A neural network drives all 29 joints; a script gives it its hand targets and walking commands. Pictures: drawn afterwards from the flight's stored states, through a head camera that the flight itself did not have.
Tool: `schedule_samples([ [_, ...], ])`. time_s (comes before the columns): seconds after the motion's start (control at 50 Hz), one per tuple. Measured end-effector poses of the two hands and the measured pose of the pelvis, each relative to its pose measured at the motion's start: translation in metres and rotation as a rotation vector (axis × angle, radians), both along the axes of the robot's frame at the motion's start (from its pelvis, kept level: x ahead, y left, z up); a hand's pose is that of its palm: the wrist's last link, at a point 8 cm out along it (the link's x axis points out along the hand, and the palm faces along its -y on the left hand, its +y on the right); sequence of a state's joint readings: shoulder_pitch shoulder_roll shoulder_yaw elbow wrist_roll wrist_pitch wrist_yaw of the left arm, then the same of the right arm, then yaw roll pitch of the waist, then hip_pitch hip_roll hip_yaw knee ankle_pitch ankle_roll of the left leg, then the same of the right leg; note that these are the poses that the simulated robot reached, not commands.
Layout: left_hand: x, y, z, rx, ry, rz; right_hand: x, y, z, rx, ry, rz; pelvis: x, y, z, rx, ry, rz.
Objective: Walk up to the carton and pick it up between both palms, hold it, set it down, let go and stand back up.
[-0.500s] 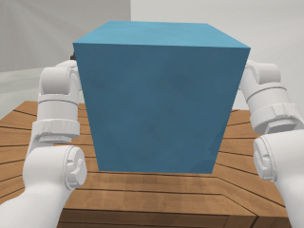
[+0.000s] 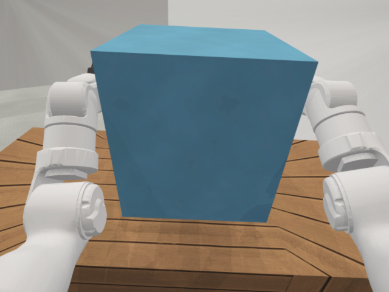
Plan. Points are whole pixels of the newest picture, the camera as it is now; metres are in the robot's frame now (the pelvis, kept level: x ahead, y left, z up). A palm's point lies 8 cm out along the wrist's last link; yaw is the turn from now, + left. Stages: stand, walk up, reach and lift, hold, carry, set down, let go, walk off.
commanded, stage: hold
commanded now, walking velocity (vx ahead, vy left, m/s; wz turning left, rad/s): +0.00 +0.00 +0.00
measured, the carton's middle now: (198, 116) +0.38 +0.00 +0.28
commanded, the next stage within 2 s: none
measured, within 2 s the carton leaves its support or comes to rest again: neither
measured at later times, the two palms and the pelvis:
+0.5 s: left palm (100, 87) +0.37 +0.19 +0.34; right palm (299, 88) +0.37 -0.18 +0.34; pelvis +0.00 +0.00 +0.00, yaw +0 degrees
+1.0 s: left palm (100, 86) +0.37 +0.19 +0.34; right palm (299, 88) +0.37 -0.18 +0.34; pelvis +0.00 +0.00 +0.00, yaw +0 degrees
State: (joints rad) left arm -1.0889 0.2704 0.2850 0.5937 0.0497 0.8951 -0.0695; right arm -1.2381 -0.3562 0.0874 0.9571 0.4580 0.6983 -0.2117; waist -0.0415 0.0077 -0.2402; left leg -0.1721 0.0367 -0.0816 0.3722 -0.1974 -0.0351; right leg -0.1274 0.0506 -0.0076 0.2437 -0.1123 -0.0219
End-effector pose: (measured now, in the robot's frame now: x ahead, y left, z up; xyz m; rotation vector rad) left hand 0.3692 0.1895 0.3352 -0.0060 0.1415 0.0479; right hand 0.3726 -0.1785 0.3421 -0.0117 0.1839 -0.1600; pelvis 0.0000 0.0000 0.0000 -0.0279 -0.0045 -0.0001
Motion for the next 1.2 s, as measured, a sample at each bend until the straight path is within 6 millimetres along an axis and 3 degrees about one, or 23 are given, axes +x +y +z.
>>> schedule_samples([
  [1.2, -0.0009, -0.0030, 0.0011, -0.003, -0.002, 0.005, -0.0013, -0.0027, 0.0024, 0.002, 0.003, -0.001, 0.0008, 0.0004, -0.0001, -0.001, 0.002, -0.001],
])
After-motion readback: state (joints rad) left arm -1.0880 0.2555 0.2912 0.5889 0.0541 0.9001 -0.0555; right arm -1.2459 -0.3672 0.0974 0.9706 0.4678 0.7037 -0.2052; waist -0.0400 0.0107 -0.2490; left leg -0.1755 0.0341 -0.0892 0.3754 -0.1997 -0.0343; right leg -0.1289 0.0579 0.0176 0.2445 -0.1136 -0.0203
